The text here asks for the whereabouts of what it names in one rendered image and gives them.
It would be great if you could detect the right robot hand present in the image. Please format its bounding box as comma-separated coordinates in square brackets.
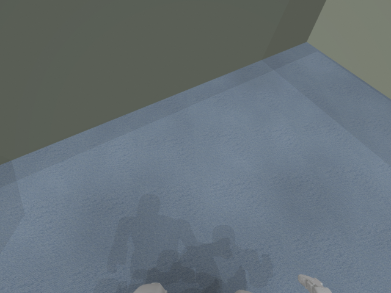
[298, 274, 332, 293]

